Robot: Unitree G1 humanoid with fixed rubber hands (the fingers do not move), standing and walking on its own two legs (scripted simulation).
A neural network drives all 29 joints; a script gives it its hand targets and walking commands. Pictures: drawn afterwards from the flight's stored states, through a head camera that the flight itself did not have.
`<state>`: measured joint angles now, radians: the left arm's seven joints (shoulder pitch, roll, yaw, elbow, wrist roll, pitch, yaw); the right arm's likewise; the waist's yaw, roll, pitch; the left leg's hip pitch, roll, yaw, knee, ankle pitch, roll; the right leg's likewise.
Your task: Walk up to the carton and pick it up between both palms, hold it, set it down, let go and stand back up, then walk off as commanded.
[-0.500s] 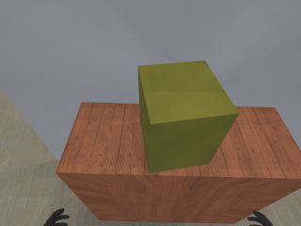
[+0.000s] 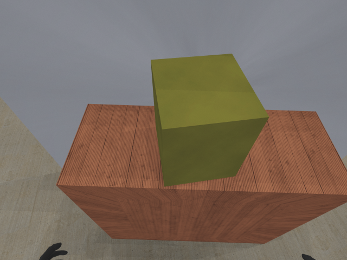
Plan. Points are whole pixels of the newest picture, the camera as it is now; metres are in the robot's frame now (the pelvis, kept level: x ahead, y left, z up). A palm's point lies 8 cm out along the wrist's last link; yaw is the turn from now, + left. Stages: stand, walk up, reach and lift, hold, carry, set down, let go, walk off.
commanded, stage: walk up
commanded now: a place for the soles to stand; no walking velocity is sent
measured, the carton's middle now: (196, 123) +0.43 -0.03 +0.06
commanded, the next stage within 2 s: reach and lift in 1.92 s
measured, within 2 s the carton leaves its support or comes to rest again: neither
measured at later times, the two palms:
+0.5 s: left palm out of the picture +0.07 +0.29 -0.13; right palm out of the picture +0.05 -0.36 -0.12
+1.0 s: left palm out of the picture +0.09 +0.25 -0.11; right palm out of the picture +0.08 -0.35 -0.11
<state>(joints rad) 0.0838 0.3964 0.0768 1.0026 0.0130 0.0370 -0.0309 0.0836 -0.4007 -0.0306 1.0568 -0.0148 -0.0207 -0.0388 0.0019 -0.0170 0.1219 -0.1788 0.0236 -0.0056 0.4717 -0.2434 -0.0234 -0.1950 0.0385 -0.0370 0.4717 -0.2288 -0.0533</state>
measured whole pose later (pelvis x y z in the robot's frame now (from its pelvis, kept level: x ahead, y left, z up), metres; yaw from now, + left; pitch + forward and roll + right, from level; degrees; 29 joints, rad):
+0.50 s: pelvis -0.03 -0.03 -0.03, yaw -1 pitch -4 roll +0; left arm 0.13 0.40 0.11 0.89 0.03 0.03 -0.04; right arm 0.16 -0.42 -0.05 0.91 -0.03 -0.03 -0.04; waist 0.00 -0.01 0.17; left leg -0.34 0.07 -0.05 0.75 -0.35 -0.04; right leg -0.27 0.03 0.03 0.72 -0.37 -0.03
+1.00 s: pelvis -0.03 -0.04 +0.00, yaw +1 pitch -4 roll +0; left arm 0.07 0.35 0.05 0.97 0.00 -0.01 -0.02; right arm 0.10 -0.38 -0.01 1.00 -0.01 -0.04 -0.01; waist 0.00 -0.01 0.10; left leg -0.20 0.03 -0.06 0.50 -0.23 -0.05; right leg -0.16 0.03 0.01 0.52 -0.29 -0.03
